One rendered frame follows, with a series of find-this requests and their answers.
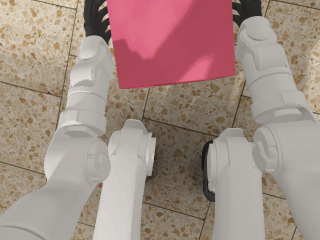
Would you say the robot right upper arm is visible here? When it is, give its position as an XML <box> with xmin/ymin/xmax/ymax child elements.
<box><xmin>252</xmin><ymin>120</ymin><xmax>320</xmax><ymax>240</ymax></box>

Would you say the robot right hand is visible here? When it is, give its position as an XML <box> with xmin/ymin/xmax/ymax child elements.
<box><xmin>232</xmin><ymin>0</ymin><xmax>262</xmax><ymax>28</ymax></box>

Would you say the robot left upper arm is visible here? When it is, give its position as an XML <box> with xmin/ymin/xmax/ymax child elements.
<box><xmin>0</xmin><ymin>137</ymin><xmax>111</xmax><ymax>240</ymax></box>

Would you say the right robot forearm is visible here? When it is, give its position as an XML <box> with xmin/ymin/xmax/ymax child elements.
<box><xmin>235</xmin><ymin>16</ymin><xmax>320</xmax><ymax>126</ymax></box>

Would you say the robot left hand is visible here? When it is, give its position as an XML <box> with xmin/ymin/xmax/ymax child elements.
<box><xmin>83</xmin><ymin>0</ymin><xmax>112</xmax><ymax>46</ymax></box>

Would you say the robot thigh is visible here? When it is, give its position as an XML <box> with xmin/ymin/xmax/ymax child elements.
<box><xmin>92</xmin><ymin>127</ymin><xmax>156</xmax><ymax>240</ymax></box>
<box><xmin>207</xmin><ymin>136</ymin><xmax>265</xmax><ymax>240</ymax></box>

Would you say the robot left thigh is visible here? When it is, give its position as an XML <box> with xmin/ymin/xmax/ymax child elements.
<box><xmin>92</xmin><ymin>127</ymin><xmax>156</xmax><ymax>240</ymax></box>

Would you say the robot right thigh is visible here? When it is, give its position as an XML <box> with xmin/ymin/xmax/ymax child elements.
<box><xmin>207</xmin><ymin>136</ymin><xmax>265</xmax><ymax>240</ymax></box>

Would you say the left robot forearm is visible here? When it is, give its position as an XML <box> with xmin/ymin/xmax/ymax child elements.
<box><xmin>44</xmin><ymin>35</ymin><xmax>115</xmax><ymax>177</ymax></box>

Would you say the carton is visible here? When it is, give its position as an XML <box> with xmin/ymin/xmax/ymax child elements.
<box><xmin>106</xmin><ymin>0</ymin><xmax>236</xmax><ymax>89</ymax></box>

